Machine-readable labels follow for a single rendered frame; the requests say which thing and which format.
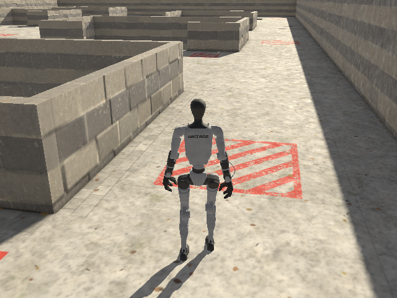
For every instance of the right robot forearm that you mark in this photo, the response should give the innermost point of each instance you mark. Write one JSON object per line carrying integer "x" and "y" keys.
{"x": 226, "y": 169}

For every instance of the left robot shin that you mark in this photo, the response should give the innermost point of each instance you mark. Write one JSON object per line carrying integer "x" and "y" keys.
{"x": 184, "y": 230}

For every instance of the right robot upper arm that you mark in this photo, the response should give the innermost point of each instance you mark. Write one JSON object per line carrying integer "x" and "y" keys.
{"x": 220, "y": 142}

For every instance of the robot right hand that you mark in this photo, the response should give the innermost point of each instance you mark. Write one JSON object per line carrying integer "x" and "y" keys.
{"x": 229, "y": 190}

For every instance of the left robot forearm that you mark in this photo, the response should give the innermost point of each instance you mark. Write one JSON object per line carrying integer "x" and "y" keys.
{"x": 169, "y": 166}

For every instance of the left robot upper arm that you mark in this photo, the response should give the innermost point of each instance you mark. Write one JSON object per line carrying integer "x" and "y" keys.
{"x": 176, "y": 140}

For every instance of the robot left foot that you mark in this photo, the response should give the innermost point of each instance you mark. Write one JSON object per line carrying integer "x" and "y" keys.
{"x": 183, "y": 255}

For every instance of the robot left hand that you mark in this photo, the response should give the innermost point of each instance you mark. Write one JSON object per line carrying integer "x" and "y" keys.
{"x": 166, "y": 183}

